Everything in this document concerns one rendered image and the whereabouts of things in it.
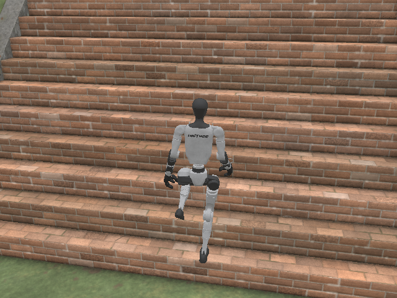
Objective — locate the robot left upper arm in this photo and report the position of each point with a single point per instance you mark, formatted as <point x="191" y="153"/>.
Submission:
<point x="176" y="141"/>

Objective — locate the robot right upper arm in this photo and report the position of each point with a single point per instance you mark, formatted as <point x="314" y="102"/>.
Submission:
<point x="220" y="142"/>

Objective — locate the left robot thigh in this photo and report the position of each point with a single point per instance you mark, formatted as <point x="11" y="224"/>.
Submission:
<point x="183" y="176"/>

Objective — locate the robot right forearm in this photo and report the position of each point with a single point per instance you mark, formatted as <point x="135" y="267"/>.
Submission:
<point x="226" y="164"/>

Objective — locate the left robot hand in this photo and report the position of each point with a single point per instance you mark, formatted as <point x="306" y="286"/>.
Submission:
<point x="169" y="178"/>

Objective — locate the right robot hand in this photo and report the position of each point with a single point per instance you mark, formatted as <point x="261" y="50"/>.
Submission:
<point x="229" y="171"/>

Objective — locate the robot left forearm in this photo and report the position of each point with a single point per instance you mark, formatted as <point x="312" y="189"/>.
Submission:
<point x="170" y="165"/>

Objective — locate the robot right shin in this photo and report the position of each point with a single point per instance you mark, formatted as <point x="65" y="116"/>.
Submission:
<point x="206" y="232"/>

